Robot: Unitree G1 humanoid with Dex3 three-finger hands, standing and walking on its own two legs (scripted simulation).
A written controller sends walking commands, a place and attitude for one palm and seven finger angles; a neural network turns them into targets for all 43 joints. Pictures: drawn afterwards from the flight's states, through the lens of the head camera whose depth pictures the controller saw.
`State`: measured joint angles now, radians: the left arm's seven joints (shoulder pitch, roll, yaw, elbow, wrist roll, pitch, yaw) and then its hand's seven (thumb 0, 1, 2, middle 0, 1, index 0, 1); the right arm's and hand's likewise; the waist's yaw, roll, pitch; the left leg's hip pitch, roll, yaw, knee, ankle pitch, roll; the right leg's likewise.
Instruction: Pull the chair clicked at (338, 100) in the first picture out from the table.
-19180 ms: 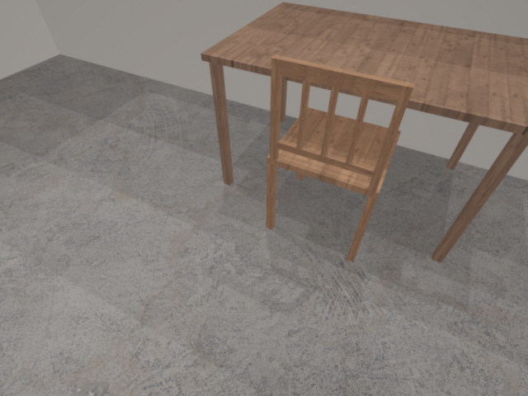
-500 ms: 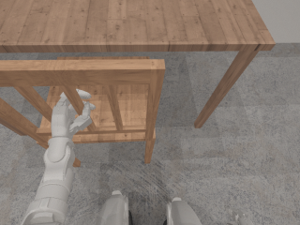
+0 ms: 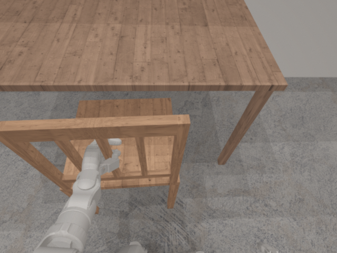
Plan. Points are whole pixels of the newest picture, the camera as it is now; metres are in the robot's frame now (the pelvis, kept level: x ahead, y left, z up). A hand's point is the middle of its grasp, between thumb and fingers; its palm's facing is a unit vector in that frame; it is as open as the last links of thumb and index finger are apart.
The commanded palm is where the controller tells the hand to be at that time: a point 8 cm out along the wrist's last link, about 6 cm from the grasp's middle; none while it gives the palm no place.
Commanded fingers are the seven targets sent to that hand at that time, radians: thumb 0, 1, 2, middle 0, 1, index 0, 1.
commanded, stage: step backward, pulling the chair out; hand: left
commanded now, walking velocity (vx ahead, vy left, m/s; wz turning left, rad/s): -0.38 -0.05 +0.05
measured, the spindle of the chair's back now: (110, 158) +0.38 +0.17 -0.08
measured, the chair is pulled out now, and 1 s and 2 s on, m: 0.08 0.24 0.35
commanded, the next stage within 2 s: none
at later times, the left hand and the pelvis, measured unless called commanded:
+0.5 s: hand (121, 196) +0.26 +0.12 -0.05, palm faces +0.06 -0.99 -0.16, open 5.1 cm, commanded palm +0.26 +0.17 -0.05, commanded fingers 0.00 0.90 0.90 -0.50 -1.45 -0.50 -1.45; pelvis -0.07 -0.02 +0.02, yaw +0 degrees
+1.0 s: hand (117, 219) +0.21 +0.12 -0.05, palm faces +0.07 -0.98 -0.21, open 5.2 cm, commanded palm +0.19 +0.17 -0.05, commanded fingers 0.00 0.90 0.90 -0.50 -1.45 -0.50 -1.45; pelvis -0.14 -0.03 +0.01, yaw +1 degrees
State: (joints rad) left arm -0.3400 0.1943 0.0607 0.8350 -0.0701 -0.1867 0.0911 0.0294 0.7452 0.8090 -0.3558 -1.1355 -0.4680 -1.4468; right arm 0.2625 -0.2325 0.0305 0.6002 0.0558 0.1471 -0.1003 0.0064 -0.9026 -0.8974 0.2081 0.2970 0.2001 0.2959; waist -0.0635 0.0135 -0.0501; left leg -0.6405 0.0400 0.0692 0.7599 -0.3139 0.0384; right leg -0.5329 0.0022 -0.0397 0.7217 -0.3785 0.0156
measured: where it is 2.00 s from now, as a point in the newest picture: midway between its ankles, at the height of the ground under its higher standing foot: outside the picture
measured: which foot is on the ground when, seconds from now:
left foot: down 0.00-0.96, up 0.98-1.00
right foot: down 0.00-1.00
